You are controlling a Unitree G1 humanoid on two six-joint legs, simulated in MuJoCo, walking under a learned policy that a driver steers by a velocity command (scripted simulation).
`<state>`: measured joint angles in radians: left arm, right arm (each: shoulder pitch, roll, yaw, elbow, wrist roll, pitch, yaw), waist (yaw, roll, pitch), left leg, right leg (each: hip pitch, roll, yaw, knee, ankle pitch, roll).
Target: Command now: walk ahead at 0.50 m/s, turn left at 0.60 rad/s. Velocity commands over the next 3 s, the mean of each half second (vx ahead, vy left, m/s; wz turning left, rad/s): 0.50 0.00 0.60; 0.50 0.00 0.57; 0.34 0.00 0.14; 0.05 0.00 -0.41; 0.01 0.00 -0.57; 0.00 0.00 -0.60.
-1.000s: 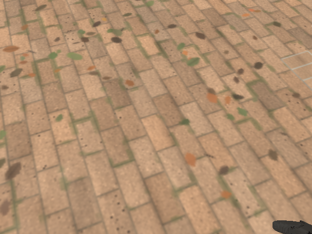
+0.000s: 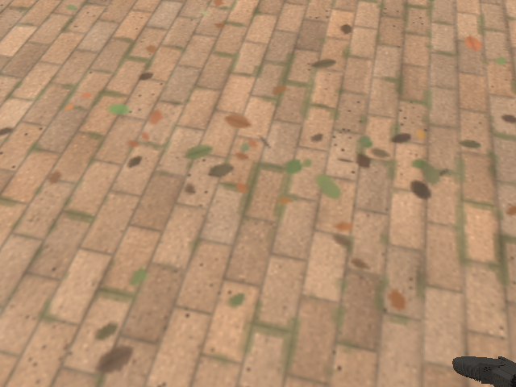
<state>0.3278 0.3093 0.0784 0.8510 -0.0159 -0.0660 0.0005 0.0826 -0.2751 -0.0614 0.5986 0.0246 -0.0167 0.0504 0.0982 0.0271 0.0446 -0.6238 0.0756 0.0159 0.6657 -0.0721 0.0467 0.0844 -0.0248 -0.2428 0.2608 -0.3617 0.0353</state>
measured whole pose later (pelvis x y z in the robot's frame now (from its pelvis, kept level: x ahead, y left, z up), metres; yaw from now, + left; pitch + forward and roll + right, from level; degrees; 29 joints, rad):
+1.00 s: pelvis +0.53 +0.12 +0.00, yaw +35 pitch +2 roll -2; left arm 0.35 0.31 0.08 0.85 -0.02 -0.07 0.00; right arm 0.06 -0.27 -0.05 0.60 0.02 -0.02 0.05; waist 0.11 0.02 0.05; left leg -0.60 0.06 0.00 0.64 -0.09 0.05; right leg 0.09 -0.03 -0.22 0.25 -0.36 0.04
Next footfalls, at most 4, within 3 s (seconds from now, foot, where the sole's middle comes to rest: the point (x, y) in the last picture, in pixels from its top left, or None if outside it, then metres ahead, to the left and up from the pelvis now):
0.06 left None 0.20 0.11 -0.77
0.54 right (306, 365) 0.51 -0.04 -0.77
1.04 left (168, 308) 0.62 0.33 -0.77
1.50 right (198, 218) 0.93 0.30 -0.77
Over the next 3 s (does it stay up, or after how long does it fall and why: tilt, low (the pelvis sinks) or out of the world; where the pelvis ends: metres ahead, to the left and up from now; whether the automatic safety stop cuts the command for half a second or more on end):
stays up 0.78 0.34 0.01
